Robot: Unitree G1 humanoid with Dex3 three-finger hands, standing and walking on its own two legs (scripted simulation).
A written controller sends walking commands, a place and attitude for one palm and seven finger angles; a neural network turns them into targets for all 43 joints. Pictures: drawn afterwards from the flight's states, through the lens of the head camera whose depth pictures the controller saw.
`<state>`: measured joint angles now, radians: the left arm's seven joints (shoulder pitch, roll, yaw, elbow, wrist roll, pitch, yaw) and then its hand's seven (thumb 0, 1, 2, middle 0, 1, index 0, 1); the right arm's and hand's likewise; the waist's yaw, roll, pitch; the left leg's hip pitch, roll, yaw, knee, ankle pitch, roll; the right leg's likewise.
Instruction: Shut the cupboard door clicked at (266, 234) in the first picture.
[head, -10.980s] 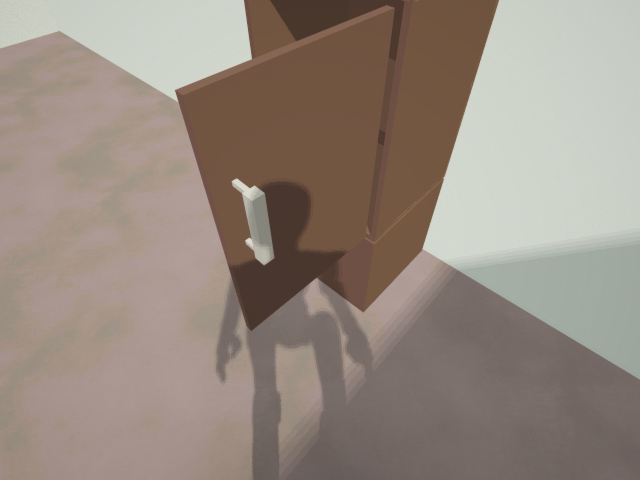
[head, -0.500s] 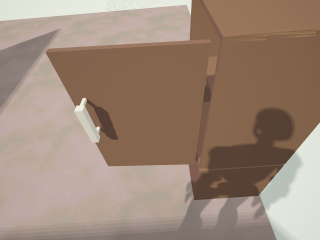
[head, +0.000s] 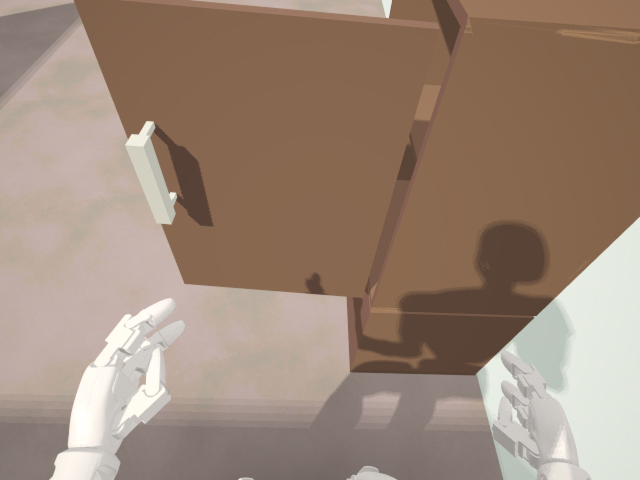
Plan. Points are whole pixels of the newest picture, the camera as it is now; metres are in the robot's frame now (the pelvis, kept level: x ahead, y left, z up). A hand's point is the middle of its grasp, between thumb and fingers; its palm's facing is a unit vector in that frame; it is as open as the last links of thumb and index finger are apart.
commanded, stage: raise the hand and make a fist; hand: left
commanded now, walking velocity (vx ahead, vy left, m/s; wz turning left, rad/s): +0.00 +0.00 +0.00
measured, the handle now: (157, 174) +0.52 +0.28 +0.06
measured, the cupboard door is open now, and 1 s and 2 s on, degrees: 87 87 87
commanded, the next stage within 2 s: bring the fist close to the handle in 1.58 s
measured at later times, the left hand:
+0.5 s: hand (133, 398) +0.20 +0.22 +0.02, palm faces +0.06 -1.00 -0.02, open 4.1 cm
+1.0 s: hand (118, 370) +0.22 +0.24 +0.05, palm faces +0.01 -1.00 -0.04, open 3.1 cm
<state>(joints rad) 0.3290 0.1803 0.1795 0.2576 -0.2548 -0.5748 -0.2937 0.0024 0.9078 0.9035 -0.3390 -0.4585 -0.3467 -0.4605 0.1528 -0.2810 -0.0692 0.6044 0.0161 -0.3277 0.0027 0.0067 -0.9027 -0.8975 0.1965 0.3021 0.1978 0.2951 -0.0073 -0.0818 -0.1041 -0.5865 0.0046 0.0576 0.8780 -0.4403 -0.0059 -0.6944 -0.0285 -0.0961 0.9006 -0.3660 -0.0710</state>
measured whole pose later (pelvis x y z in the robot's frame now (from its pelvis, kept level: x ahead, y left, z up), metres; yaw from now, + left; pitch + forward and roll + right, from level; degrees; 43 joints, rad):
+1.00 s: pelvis +0.01 +0.05 -0.02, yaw +2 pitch +12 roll -3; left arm 0.40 0.24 0.12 -0.13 -0.25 -0.28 -0.24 0.01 0.90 0.91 -1.23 -1.43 -1.24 -1.43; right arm 0.25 -0.24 0.05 0.43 0.02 -0.20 -0.04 0.01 -0.90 -0.90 0.20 0.30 0.20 0.30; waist 0.02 0.03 -0.12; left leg -0.72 -0.01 0.01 1.04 -0.54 0.06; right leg -0.76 -0.04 -0.12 0.96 -0.42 -0.01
